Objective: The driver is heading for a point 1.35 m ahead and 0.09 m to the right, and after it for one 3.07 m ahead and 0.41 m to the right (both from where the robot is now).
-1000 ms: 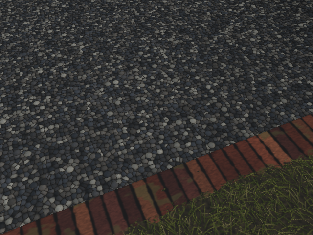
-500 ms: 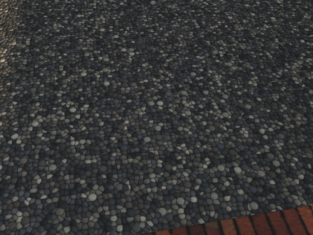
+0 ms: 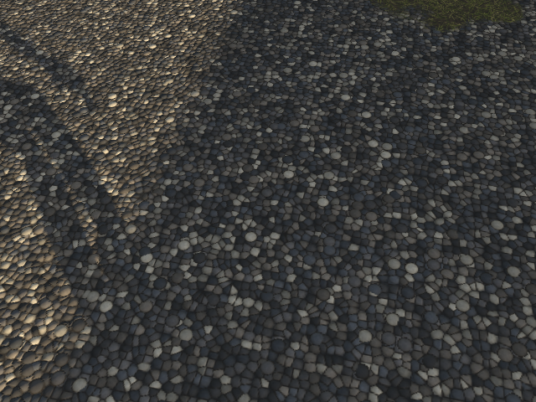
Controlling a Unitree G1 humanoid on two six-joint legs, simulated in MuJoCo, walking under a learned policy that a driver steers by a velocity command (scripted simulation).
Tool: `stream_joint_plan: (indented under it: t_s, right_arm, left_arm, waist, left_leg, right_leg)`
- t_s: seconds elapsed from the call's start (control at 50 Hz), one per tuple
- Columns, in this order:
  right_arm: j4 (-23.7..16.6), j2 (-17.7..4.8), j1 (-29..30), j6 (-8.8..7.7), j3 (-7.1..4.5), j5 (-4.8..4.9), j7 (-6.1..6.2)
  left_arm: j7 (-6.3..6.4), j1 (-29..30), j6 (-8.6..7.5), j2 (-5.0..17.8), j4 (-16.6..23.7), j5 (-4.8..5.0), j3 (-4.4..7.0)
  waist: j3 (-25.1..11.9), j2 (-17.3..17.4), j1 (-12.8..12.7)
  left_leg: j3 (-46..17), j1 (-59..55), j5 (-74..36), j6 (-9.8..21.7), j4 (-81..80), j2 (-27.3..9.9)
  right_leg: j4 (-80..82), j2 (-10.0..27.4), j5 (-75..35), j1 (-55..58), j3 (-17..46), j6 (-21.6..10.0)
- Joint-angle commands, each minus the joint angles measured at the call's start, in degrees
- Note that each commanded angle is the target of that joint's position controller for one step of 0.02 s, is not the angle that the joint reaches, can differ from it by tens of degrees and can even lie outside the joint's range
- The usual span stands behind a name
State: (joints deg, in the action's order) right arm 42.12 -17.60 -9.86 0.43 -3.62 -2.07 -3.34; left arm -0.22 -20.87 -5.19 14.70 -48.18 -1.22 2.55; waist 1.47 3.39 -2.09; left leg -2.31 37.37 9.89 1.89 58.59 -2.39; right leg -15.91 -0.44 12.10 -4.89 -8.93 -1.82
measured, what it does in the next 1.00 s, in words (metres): walks ahead: left foot, then right foot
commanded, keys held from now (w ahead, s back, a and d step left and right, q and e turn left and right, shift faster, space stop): no key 1.00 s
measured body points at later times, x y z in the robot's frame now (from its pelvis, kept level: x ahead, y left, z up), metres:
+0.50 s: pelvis +0.15 +0.04 -0.01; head +0.17 +0.06 +0.44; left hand +0.19 +0.29 -0.16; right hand +0.26 -0.19 -0.14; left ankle +0.20 +0.11 -0.75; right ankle +0.17 -0.10 -0.72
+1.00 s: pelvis +0.18 +0.02 +0.00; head +0.18 +0.02 +0.45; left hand +0.17 +0.25 -0.16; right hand +0.21 -0.21 -0.16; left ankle +0.20 +0.11 -0.75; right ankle +0.17 -0.09 -0.75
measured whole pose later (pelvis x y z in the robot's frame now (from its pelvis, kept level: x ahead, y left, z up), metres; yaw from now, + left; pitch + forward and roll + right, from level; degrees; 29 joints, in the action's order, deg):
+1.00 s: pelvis +0.18 +0.02 +0.00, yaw +4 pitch -2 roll +0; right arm 63.1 -10.1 -15.7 -0.4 -0.4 -0.4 1.9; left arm 2.1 -16.3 -0.6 9.2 -62.5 -0.5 -0.2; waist 1.2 -0.3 0.4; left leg 1.7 10.9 8.8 2.6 21.2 2.3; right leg -22.4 -0.6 13.7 -7.1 -1.3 -1.1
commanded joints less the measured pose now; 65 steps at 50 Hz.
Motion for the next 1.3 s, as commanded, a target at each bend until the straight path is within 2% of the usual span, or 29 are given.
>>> stream_joint_plan:
  t_s: [0.02, 0.06, 0.12, 0.14, 0.16, 0.18, 0.2, 0.22, 0.24, 0.26, 0.28, 0.3, 0.32, 0.34, 0.38, 0.46, 0.52, 0.56, 0.58, 0.6, 0.62, 0.64, 0.7, 0.74, 0.8, 1.02, 1.26, 1.28, 1.3]
  right_arm:
    - [-4.59, 0.22, 3.73, -0.91, 0.80, 0.06, -0.52]
    - [-5.08, 1.41, 6.43, -1.43, 1.53, -0.11, -0.62]
    - [-4.77, 0.77, 6.26, -2.06, 1.58, -0.53, -0.03]
    - [-3.93, 0.09, 4.02, -2.37, 1.37, -0.80, 0.32]
    - [-2.01, -0.66, -1.20, -3.01, 1.00, -1.28, 0.68]
    - [0.27, -2.40, -6.92, -3.81, 0.46, -2.14, 1.19]
    - [0.96, -6.39, -12.95, -4.42, -0.22, -2.81, 1.94]
    - [1.06, -9.80, -12.79, -4.04, -1.00, -0.31, 2.69]
    - [1.11, -7.07, -13.13, -3.25, -0.89, 2.43, 3.27]
    - [1.32, -4.52, -8.25, -3.12, 0.19, 2.49, 3.63]
    - [1.29, -1.13, -4.21, -2.95, 1.31, 2.05, 3.86]
    - [1.23, 0.22, -1.39, -2.84, 1.86, 2.12, 4.22]
    - [1.48, 1.01, -0.42, -2.82, 2.25, 1.92, 4.36]
    - [1.86, 0.73, -0.43, -3.03, 2.29, 1.43, 4.27]
    - [2.74, -0.36, -0.36, -3.47, 2.03, 1.06, 4.06]
    - [5.01, -0.38, -1.50, -2.82, 1.97, 0.64, 3.94]
    - [6.46, -0.55, -1.77, -1.75, 1.80, 0.80, 4.15]
    - [7.27, 0.05, -1.74, -1.20, 2.00, 1.36, 4.43]
    - [7.77, 0.98, -2.73, -1.19, 2.22, 1.34, 4.50]
    - [8.21, 2.00, -5.52, -1.16, 2.17, 1.75, 4.33]
    - [9.78, 2.66, -5.92, -0.92, 2.28, 1.99, 4.23]
    - [10.76, 1.85, -6.08, -0.93, 2.08, 1.69, 4.26]
    - [12.89, 0.40, -6.65, -1.31, 1.61, 1.39, 4.37]
    - [14.20, 1.38, -6.56, -1.55, 1.91, 1.52, 4.56]
    - [15.94, 2.13, -6.45, -1.49, 2.15, 1.64, 4.88]
    - [20.89, 3.27, -8.24, -1.15, 2.74, 1.66, 5.53]
    - [23.72, 4.80, -9.16, -0.94, 3.10, 1.65, 5.82]
    - [24.00, 5.06, -9.63, -0.89, 3.16, 1.62, 5.79]
    - [23.97, 4.54, -9.59, -0.72, 2.90, 1.58, 5.74]
  left_arm:
    - [-0.24, 1.24, -0.96, 6.21, 2.38, 0.04, 1.16]
    - [-0.15, 0.77, -0.72, 6.87, 1.58, 0.36, 1.19]
    - [0.16, -1.79, 0.15, 8.38, -0.49, 0.66, 1.40]
    - [0.41, -1.75, 0.55, 9.06, -0.90, 0.80, 1.55]
    - [0.67, -1.41, 1.07, 9.45, -1.22, 1.06, 1.61]
    - [0.80, -2.37, 1.29, 8.73, -1.29, 1.34, 1.34]
    - [0.89, -3.82, 1.25, 5.74, 1.02, 1.18, 0.39]
    - [0.46, -11.90, 2.21, 0.45, 0.84, 3.19, -1.22]
    - [0.98, -7.66, 3.66, 5.34, -0.83, 1.76, 0.16]
    - [0.70, -3.35, 3.88, 4.27, 0.38, 1.88, -0.09]
    - [0.82, -1.41, 3.97, 3.35, -0.02, 1.16, -0.37]
    - [0.79, -1.65, 4.55, 3.33, -0.62, 0.43, -0.35]
    - [0.71, -3.52, 5.39, 3.15, -1.86, -0.37, -0.28]
    - [0.67, -4.78, 6.00, 2.50, -2.76, -0.38, -0.30]
    - [0.75, -4.85, 6.76, 1.49, -3.60, -0.05, -0.42]
    - [1.58, 0.37, 7.76, 1.33, -3.81, -0.20, -0.53]
    - [1.90, 1.53, 7.57, 1.02, -4.69, 0.02, -0.69]
    - [2.10, 0.37, 6.76, 0.48, -5.98, -0.32, -1.07]
    - [2.23, -0.26, 6.03, 1.87, -6.29, -0.81, -1.01]
    - [2.35, 1.47, 5.36, 4.71, -6.04, -0.65, -0.68]
    - [1.97, 3.64, 5.02, 3.40, -6.82, 0.40, -0.88]
    - [1.76, 4.71, 4.51, 1.70, -6.92, 0.53, -1.39]
    - [2.10, 4.19, 3.98, 1.51, -8.41, 0.86, -1.39]
    - [2.17, 2.82, 4.09, 0.97, -9.48, 0.85, -1.42]
    - [2.25, 2.06, 4.28, 0.54, -10.72, 0.65, -1.54]
    - [2.59, 1.07, 4.36, -0.95, -14.29, 0.69, -2.18]
    - [2.88, -0.50, 4.42, -2.46, -16.73, 0.69, -2.68]
    - [2.86, -1.27, 4.44, -2.63, -17.06, 0.61, -2.70]
    - [2.81, -1.78, 4.58, -2.00, -17.19, 0.47, -2.37]
  waist:
    - [2.05, -8.29, 1.22]
    - [2.37, -8.64, 0.75]
    - [0.47, -10.27, 0.59]
    - [-0.72, -10.72, 1.52]
    - [-3.12, -9.62, 3.97]
    - [-6.90, -6.28, 6.17]
    - [-14.48, 1.25, 7.58]
    - [-26.14, 11.38, 4.23]
    - [-26.01, 1.50, 6.20]
    - [-16.87, 2.73, 4.38]
    - [-9.97, 0.71, 2.67]
    - [-6.57, 1.59, 0.82]
    - [-5.81, 1.93, -0.36]
    - [-6.76, 1.75, -0.98]
    - [-7.40, 1.49, -1.51]
    - [-4.66, 3.46, 0.55]
    - [-2.35, 2.63, 0.78]
    - [-0.77, -0.29, -0.22]
    - [-0.09, -2.39, 0.16]
    - [1.32, -6.49, 3.19]
    - [2.87, -10.21, 3.76]
    - [2.69, -9.96, 3.92]
    - [1.07, -7.87, 3.54]
    - [0.93, -5.39, 2.79]
    - [1.39, -4.03, 2.31]
    - [1.82, -3.54, 2.33]
    - [2.76, -3.87, 2.40]
    - [1.62, -3.82, 2.34]
    - [2.16, -3.90, 2.23]
  left_leg:
    - [0.86, -0.17, -6.03, -0.32, -9.75, -0.28]
    - [4.54, -6.12, -7.27, 0.09, -18.14, 1.01]
    - [6.07, -11.35, -4.86, 1.67, -24.06, 3.10]
    - [6.09, -13.99, -3.65, 2.65, -26.43, 4.19]
    - [5.76, -20.03, -6.00, 3.73, -31.28, 5.41]
    - [4.79, -29.64, -14.92, 4.61, -35.14, 4.45]
    - [-7.82, -44.30, -40.88, 6.89, -30.26, -9.49]
    - [-24.43, -57.61, -65.06, 18.52, -27.90, -24.60]
    - [-19.50, -51.88, -60.28, 17.36, -29.59, -20.06]
    - [-14.64, -44.46, -53.46, 15.90, -33.21, -17.35]
    - [-11.70, -37.18, -46.60, 13.45, -36.39, -14.40]
    - [-8.96, -31.59, -42.60, 11.67, -38.99, -12.22]
    - [-6.23, -26.57, -41.45, 10.23, -40.49, -10.49]
    - [-4.95, -24.65, -40.55, 10.09, -41.13, -9.81]
    - [-3.79, -22.51, -34.12, 10.25, -42.57, -9.15]
    - [-5.53, -19.75, -7.99, 9.57, -45.73, -8.08]
    - [-8.07, -17.44, 7.31, 8.88, -46.55, -8.05]
    - [-8.50, -14.37, 13.48, 5.99, -45.41, -6.81]
    - [-8.39, -13.54, 13.79, 3.78, -43.89, -5.60]
    - [-5.25, -14.63, 10.61, 2.13, -42.21, -1.72]
    - [-1.97, -22.42, 4.55, 1.41, -40.92, 1.02]
    - [-2.22, -28.24, 0.39, 1.38, -39.50, 0.32]
    - [-3.54, -29.74, -2.37, 2.08, -39.73, -1.45]
    - [-3.70, -27.57, -1.82, 1.98, -40.69, -1.70]
    - [-3.52, -27.01, -1.85, 1.59, -41.27, -1.61]
    - [-3.27, -28.38, -4.44, 1.39, -40.75, -2.04]
    - [-3.08, -28.54, -4.66, 1.25, -40.45, -2.21]
    - [-2.85, -28.90, -0.23, 1.33, -40.66, -1.67]
    - [-2.36, -27.99, 5.82, 1.68, -39.87, -0.63]
  right_leg:
    - [7.20, 13.31, -20.04, -1.31, 5.18, -6.81]
    - [4.87, 12.61, -29.59, -2.34, 1.80, -5.89]
    - [-1.11, 13.67, -41.06, 2.33, 1.52, -4.66]
    - [-4.87, 13.63, -44.57, 3.91, 1.64, -4.14]
    - [-11.88, 12.57, -44.63, 4.11, 0.84, -3.21]
    - [-21.16, 10.39, -37.84, 0.47, -0.86, -1.71]
    - [-35.77, 7.73, -11.16, -10.42, -1.79, -0.05]
    - [-52.20, -0.10, 27.39, -21.48, 3.47, 1.32]
    - [-52.89, 1.73, 23.68, -20.83, 10.52, 1.17]
    - [-51.56, 2.77, 21.36, -22.89, 10.69, 1.22]
    - [-47.39, 4.19, 18.25, -22.78, 10.60, 1.50]
    - [-43.98, 4.85, 15.62, -20.20, 10.45, 1.99]
    - [-42.09, 4.48, 13.06, -15.27, 9.69, 2.35]
    - [-40.89, 3.59, 11.75, -12.23, 9.12, 2.45]
    - [-36.96, 3.05, 10.54, -9.82, 8.80, 2.57]
    - [-26.69, 2.71, 8.57, -8.72, 8.41, 2.24]
    - [-19.35, 1.94, 6.29, -6.25, 7.92, 1.34]
    - [-8.94, 2.40, 0.15, -0.83, 8.49, 0.18]
    - [-5.16, 6.02, -0.91, 0.53, 12.75, -0.53]
    - [-3.17, 9.84, 0.64, -2.91, 17.76, -1.93]
    - [-0.43, 10.19, 6.27, -12.09, 18.89, -2.54]
    - [1.49, 9.38, 8.27, -15.46, 18.39, -1.49]
    - [0.17, 6.58, 3.06, -11.49, 15.03, -0.07]
    - [-1.06, 6.33, 0.46, -8.19, 14.39, -0.49]
    - [-1.47, 6.38, -0.54, -7.17, 14.23, -0.94]
    - [-1.67, 6.06, -2.94, -6.37, 13.73, -1.10]
    - [-1.58, 5.75, -3.10, -6.42, 13.62, -1.11]
    - [-1.13, 5.24, 1.38, -6.07, 13.44, -1.26]
    - [-1.45, 4.34, 7.61, -6.73, 13.19, -1.73]
Keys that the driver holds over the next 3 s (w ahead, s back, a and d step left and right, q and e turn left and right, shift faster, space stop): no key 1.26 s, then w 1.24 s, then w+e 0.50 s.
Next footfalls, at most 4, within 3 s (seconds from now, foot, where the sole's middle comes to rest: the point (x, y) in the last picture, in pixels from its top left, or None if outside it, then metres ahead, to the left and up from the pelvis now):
0.18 left None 0.24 0.12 -0.78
0.58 right None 0.21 -0.08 -0.78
2.04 right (295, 339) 0.65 0.02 -0.78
2.58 left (230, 245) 0.95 0.21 -0.78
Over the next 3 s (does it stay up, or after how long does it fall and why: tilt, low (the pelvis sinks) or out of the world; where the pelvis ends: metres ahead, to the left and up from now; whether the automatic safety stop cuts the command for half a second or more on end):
stays up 1.01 0.13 -0.01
